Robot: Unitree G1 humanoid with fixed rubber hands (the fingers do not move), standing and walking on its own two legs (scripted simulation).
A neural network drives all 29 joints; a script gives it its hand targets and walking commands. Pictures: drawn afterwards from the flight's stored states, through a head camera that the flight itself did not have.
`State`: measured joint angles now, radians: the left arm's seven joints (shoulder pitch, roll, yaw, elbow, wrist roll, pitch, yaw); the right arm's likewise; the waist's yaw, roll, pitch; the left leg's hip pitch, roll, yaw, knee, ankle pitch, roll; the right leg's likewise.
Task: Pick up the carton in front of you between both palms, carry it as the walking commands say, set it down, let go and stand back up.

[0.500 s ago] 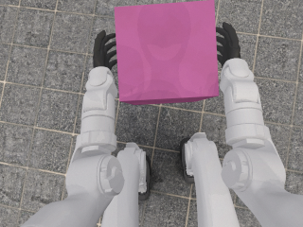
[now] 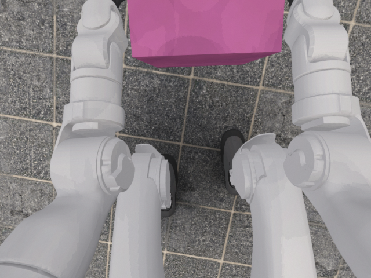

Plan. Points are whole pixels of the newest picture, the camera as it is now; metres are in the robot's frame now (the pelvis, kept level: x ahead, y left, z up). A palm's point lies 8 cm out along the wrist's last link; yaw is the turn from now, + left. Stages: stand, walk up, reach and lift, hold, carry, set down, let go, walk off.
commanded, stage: set down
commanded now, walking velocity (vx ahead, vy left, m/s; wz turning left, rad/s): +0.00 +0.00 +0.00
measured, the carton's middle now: (200, 4) +0.55 -0.05 -0.22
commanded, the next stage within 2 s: none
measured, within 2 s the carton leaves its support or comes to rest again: rests again in 0.58 s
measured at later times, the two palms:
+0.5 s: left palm (121, 6) +0.57 +0.09 -0.22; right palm out of the picture +0.54 -0.21 -0.22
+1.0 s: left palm (123, 11) +0.57 +0.09 -0.23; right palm out of the picture +0.54 -0.22 -0.23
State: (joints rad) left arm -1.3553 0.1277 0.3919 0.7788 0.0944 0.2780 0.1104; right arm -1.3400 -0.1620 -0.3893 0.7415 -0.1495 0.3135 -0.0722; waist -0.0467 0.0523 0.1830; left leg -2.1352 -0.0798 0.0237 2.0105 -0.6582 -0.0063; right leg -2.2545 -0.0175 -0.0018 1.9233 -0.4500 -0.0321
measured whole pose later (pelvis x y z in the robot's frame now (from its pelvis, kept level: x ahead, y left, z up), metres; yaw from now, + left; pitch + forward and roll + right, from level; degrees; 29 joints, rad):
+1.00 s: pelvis -0.01 +0.00 -0.07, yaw +1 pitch +32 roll +0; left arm -1.59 0.23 0.30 0.98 0.04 0.22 0.03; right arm -1.56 -0.36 -0.38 1.03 -0.04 0.23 0.08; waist -0.08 0.02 0.52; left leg -2.14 -0.13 0.01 2.28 -0.70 -0.01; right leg -2.24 -0.03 0.00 2.18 -0.50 -0.01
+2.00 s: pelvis +0.00 +0.00 +0.02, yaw +1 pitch +43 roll +2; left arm -1.54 0.34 0.19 1.04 -0.07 0.23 0.11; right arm -1.49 -0.39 -0.31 1.06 0.05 0.19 -0.05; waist -0.08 0.03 0.17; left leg -2.08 -0.10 0.01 1.96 -0.63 -0.01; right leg -2.18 0.00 0.02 1.87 -0.45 0.00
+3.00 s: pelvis +0.06 -0.02 +0.28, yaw -1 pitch +38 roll +2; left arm -0.70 0.16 0.24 0.64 0.09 0.15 0.05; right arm -0.68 -0.26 -0.27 0.66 -0.09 0.14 0.09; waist -0.05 0.01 -0.02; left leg -1.18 -0.06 -0.05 0.84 -0.33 -0.02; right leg -1.27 0.02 0.02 0.81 -0.21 -0.02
